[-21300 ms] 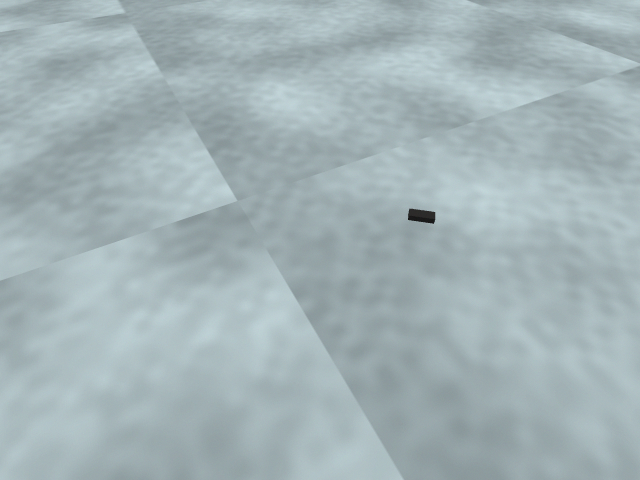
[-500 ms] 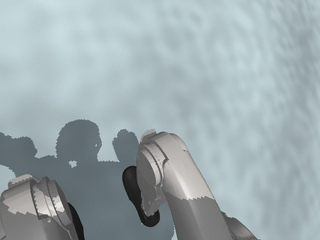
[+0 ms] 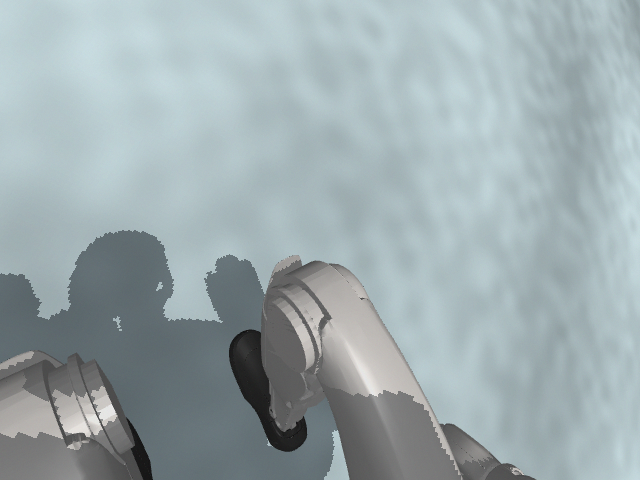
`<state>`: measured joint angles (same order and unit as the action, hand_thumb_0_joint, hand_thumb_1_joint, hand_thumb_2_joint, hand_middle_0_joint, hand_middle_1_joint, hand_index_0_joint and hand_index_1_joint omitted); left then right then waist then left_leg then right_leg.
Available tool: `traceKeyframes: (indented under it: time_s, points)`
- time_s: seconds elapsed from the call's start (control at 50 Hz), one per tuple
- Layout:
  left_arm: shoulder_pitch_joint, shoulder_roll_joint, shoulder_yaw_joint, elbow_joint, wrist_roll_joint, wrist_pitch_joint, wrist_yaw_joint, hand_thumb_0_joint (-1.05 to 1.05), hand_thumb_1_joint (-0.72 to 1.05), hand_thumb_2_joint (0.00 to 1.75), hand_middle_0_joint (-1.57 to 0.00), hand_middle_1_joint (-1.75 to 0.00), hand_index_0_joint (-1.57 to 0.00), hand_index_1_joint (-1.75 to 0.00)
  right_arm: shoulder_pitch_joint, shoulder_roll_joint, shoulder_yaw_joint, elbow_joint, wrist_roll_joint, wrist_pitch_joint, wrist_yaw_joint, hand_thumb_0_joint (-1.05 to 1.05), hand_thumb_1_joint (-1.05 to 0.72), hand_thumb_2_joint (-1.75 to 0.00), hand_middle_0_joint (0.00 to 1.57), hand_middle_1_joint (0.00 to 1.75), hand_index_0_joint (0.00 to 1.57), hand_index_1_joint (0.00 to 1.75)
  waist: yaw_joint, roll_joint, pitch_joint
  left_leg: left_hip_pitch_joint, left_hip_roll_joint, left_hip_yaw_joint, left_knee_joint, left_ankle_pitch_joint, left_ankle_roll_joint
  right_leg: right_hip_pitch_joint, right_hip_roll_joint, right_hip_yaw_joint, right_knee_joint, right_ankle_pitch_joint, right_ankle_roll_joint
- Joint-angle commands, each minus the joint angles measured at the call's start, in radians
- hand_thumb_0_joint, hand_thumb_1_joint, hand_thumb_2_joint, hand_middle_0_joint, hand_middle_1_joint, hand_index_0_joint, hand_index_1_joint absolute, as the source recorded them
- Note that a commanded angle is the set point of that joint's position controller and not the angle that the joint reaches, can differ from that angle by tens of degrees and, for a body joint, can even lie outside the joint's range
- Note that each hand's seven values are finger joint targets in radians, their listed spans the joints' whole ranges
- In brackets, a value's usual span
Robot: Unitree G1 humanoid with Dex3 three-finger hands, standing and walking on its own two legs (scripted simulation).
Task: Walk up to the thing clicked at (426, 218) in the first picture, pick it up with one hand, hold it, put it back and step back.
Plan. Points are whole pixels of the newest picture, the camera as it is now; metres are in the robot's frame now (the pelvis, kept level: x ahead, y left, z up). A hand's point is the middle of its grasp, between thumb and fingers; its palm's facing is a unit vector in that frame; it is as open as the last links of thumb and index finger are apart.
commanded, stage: rest palm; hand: left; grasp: from above
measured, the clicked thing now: out of the picture +0.46 +0.33 -0.29
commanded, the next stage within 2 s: close in 0.58 s
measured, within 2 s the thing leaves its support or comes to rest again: neither
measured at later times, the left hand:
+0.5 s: hand out of the picture +0.45 +0.31 -0.27, palm faces -0.45 -0.16 -0.88, open 12.9 cm
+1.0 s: hand out of the picture +0.45 +0.31 -0.26, palm faces -0.43 -0.17 -0.89, open 11.3 cm
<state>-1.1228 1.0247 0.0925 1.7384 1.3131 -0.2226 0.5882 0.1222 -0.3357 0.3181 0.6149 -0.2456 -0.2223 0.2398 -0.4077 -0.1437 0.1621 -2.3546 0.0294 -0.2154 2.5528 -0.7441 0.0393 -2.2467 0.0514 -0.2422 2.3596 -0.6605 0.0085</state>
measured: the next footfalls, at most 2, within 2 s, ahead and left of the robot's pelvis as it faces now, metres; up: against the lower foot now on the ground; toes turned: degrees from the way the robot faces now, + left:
none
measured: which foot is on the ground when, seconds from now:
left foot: down 0.00-1.00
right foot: down 0.00-1.00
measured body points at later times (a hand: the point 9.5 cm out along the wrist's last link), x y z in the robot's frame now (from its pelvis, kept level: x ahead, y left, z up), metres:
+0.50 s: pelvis +0.00 +0.00 +0.00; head +0.29 +0.14 +0.31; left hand +0.47 +0.32 -0.22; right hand +0.05 -0.24 -0.04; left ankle +0.06 +0.11 -0.27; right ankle +0.11 -0.10 -0.27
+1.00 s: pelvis -0.01 +0.00 +0.01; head +0.28 +0.15 +0.32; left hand +0.47 +0.32 -0.21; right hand +0.05 -0.24 -0.04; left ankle +0.06 +0.11 -0.27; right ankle +0.11 -0.10 -0.27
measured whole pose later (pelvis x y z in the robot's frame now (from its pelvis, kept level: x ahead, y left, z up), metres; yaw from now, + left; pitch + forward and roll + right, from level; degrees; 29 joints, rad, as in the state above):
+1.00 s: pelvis -0.01 +0.00 +0.01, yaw -2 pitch +28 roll -17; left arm -1.13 1.06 0.06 1.75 1.26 -0.19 0.61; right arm 0.11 -0.36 0.37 0.59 -0.24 -0.25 0.26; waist -0.42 -0.17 0.20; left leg -2.34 0.03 -0.24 2.54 -0.73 0.05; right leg -2.22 0.07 -0.26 2.32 -0.64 0.02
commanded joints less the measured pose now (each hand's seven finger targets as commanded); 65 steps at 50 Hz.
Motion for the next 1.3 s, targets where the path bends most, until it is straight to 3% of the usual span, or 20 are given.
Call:
traceKeyframes:
  time_s: [0.0,0.22,0.28,0.32,0.36,0.42,0.5,0.56,0.62,0.64,0.68,0.78,0.86,0.92,0.98,1.02,1.12,1.18,1.22,1.28]
  points:
    - [-0.26,0.186,0.0,-0.09,-0.016,0.005,0.045,0.0,-0.36,0.85,-0.22,-0.83,-0.21,-0.84,0.212,-0.331,-0.088,0.026,0.003,-0.006,0.001,0.0,-0.9,-0.9,0.2,0.3,0.2,0.3,-0.066,0.573,-0.623,0.513,0.025,0.029,-0.271,0.288,-0.031,0.356,0.045,-0.035,-0.178,0.306,-0.029]
    - [-0.274,0.195,-0.019,-0.083,-0.032,0.016,0.049,0.0,-0.32,0.8,-0.25,-0.82,-0.25,-0.83,0.188,-0.344,-0.075,0.015,0.005,-0.019,0.009,0.0,-0.9,-0.9,0.2,0.3,0.2,0.3,-0.068,0.561,-0.606,0.489,0.028,0.02,-0.271,0.26,-0.029,0.37,0.049,-0.037,-0.19,0.289,-0.028]
    - [-0.276,0.2,-0.018,-0.105,-0.039,0.014,0.049,0.0,-0.31,0.8,-0.25,-0.82,-0.25,-0.82,0.195,-0.349,-0.073,0.016,0.008,-0.021,0.008,0.0,-0.9,-0.9,0.2,0.3,0.2,0.3,-0.07,0.579,-0.63,0.521,0.03,0.019,-0.273,0.295,-0.032,0.384,0.048,-0.04,-0.191,0.31,-0.027]
    - [-0.247,0.185,-0.036,-0.047,-0.045,0.016,0.049,0.0,-0.3,0.79,-0.26,-0.83,-0.26,-0.83,0.176,-0.349,-0.066,0.018,0.006,-0.025,0.01,0.0,-0.91,-0.91,0.2,0.3,0.2,0.3,-0.071,0.565,-0.591,0.495,0.032,0.012,-0.274,0.273,-0.033,0.372,0.055,-0.043,-0.184,0.299,-0.028]
    - [-0.273,0.2,-0.034,-0.089,-0.049,0.011,0.052,0.0,-0.29,0.77,-0.26,-0.82,-0.27,-0.82,0.195,-0.355,-0.059,0.009,0.005,-0.026,0.011,0.0,-0.9,-0.9,0.2,0.3,0.2,0.3,-0.081,0.556,-0.606,0.506,0.032,0.011,-0.268,0.292,-0.03,0.399,0.051,-0.045,-0.194,0.315,-0.024]
    - [-0.26,0.229,-0.022,-0.079,-0.047,0.008,0.061,0.0,-0.28,0.77,-0.28,-0.81,-0.28,-0.81,0.184,-0.359,-0.055,0.009,0.005,-0.031,0.012,0.0,-0.9,-0.9,0.2,0.3,0.2,0.3,-0.068,0.563,-0.592,0.489,0.033,0.016,-0.272,0.268,-0.031,0.394,0.055,-0.043,-0.197,0.294,-0.025]
    - [-0.281,0.24,-0.02,-0.093,-0.053,0.01,0.065,0.0,-0.26,0.76,-0.28,-0.81,-0.29,-0.81,0.181,-0.364,-0.049,0.006,0.005,-0.035,0.01,0.0,-0.9,-0.91,0.2,0.3,0.2,0.3,-0.071,0.556,-0.611,0.497,0.036,0.007,-0.269,0.274,-0.03,0.4,0.055,-0.045,-0.197,0.303,-0.023]
    - [-0.238,0.236,-0.023,-0.049,-0.061,0.019,0.068,0.0,-0.26,0.77,-0.28,-0.82,-0.29,-0.81,0.177,-0.368,-0.047,0.004,0.004,-0.034,0.007,0.0,-0.9,-0.9,0.2,0.3,0.2,0.3,-0.072,0.54,-0.574,0.473,0.037,0.01,-0.282,0.237,-0.03,0.404,0.06,-0.042,-0.208,0.278,-0.027]
    - [-0.235,0.24,-0.018,-0.056,-0.054,0.023,0.062,0.0,-0.24,0.76,-0.3,-0.81,-0.3,-0.81,0.185,-0.366,-0.047,0.003,0.003,-0.034,0.009,0.0,-0.91,-0.91,0.2,0.3,0.2,0.3,-0.072,0.559,-0.6,0.499,0.039,0.006,-0.279,0.278,-0.033,0.42,0.061,-0.047,-0.205,0.308,-0.026]
    - [-0.232,0.214,-0.033,-0.053,-0.06,0.023,0.055,0.0,-0.23,0.76,-0.31,-0.81,-0.31,-0.81,0.174,-0.358,-0.045,-0.004,0.005,-0.036,0.012,0.0,-0.9,-0.91,0.2,0.3,0.2,0.3,-0.076,0.54,-0.57,0.479,0.038,0.0,-0.275,0.252,-0.031,0.391,0.057,-0.05,-0.195,0.286,-0.025]
    - [-0.225,0.224,-0.031,-0.048,-0.06,0.023,0.055,0.0,-0.16,0.69,-0.33,-0.81,-0.35,-0.79,0.182,-0.364,-0.045,-0.005,0.005,-0.035,0.012,0.0,-0.9,-0.9,0.2,0.3,0.2,0.3,-0.081,0.552,-0.559,0.483,0.039,0.002,-0.284,0.251,-0.033,0.397,0.058,-0.049,-0.204,0.286,-0.025]
    - [-0.218,0.253,-0.011,-0.066,-0.063,0.028,0.06,0.0,-0.09,0.63,-0.39,-0.75,-0.41,-0.73,0.183,-0.359,-0.048,-0.002,0.01,-0.025,0.008,0.0,-0.9,-0.9,0.2,0.3,0.2,0.3,-0.057,0.561,-0.604,0.488,0.039,0.01,-0.282,0.282,-0.032,0.436,0.064,-0.042,-0.206,0.312,-0.028]
    - [-0.23,0.217,-0.036,-0.07,-0.063,0.03,0.053,0.0,-0.03,0.58,-0.43,-0.72,-0.45,-0.7,0.175,-0.359,-0.049,-0.011,0.007,-0.023,0.008,0.0,-0.9,-0.9,0.2,0.3,0.2,0.3,-0.081,0.545,-0.564,0.478,0.041,0.006,-0.289,0.243,-0.031,0.404,0.065,-0.046,-0.212,0.282,-0.028]
    - [-0.239,0.244,-0.014,-0.097,-0.062,0.03,0.05,0.0,-0.02,0.57,-0.44,-0.7,-0.47,-0.67,0.177,-0.367,-0.056,-0.005,0.016,-0.027,0.008,0.0,-0.9,-0.9,0.2,0.3,0.2,0.3,-0.062,0.593,-0.583,0.515,0.043,-0.006,-0.3,0.277,-0.041,0.381,0.057,-0.05,-0.195,0.293,-0.03]
    - [-0.224,0.196,-0.051,-0.049,-0.064,0.032,0.04,0.0,0.03,0.54,-0.47,-0.68,-0.5,-0.65,0.174,-0.37,-0.053,-0.011,0.012,-0.027,0.009,0.0,-0.89,-0.9,0.2,0.3,0.2,0.3,-0.092,0.539,-0.527,0.479,0.041,-0.006,-0.299,0.237,-0.036,0.368,0.062,-0.054,-0.208,0.267,-0.028]
    - [-0.236,0.239,-0.03,-0.067,-0.059,0.03,0.044,0.0,0.06,0.52,-0.49,-0.66,-0.52,-0.63,0.176,-0.377,-0.054,-0.013,0.013,-0.027,0.005,0.0,-0.9,-0.9,0.2,0.3,0.2,0.3,-0.071,0.559,-0.554,0.508,0.042,-0.008,-0.308,0.245,-0.04,0.369,0.056,-0.052,-0.205,0.267,-0.03]
    - [-0.243,0.222,-0.034,-0.083,-0.055,0.033,0.036,0.0,0.11,0.47,-0.53,-0.63,-0.56,-0.6,0.171,-0.37,-0.056,-0.012,0.014,-0.026,0.008,0.0,-0.9,-0.9,0.2,0.3,0.2,0.3,-0.07,0.598,-0.585,0.536,0.044,-0.01,-0.303,0.283,-0.045,0.363,0.054,-0.053,-0.195,0.291,-0.03]
    - [-0.206,0.194,-0.056,-0.041,-0.067,0.035,0.035,0.0,0.16,0.46,-0.57,-0.61,-0.6,-0.57,0.18,-0.367,-0.049,-0.023,0.012,-0.023,0.005,0.0,-0.89,-0.9,0.2,0.3,0.2,0.3,-0.087,0.508,-0.523,0.459,0.037,0.009,-0.288,0.238,-0.03,0.391,0.06,-0.048,-0.218,0.276,-0.025]
    - [-0.213,0.222,-0.038,-0.052,-0.078,0.029,0.038,0.0,0.2,0.45,-0.59,-0.62,-0.63,-0.58,0.18,-0.369,-0.05,-0.016,0.013,-0.023,0.002,0.0,-0.89,-0.9,0.2,0.3,0.2,0.3,-0.069,0.525,-0.553,0.465,0.037,0.01,-0.291,0.236,-0.031,0.405,0.061,-0.047,-0.225,0.269,-0.025]
    - [-0.206,0.213,-0.051,-0.048,-0.084,0.029,0.026,0.0,0.24,0.41,-0.62,-0.59,-0.66,-0.55,0.181,-0.37,-0.049,-0.021,0.014,-0.022,0.0,0.0,-0.89,-0.9,0.2,0.3,0.2,0.3,-0.075,0.506,-0.537,0.452,0.038,0.004,-0.295,0.214,-0.028,0.399,0.057,-0.047,-0.226,0.25,-0.024]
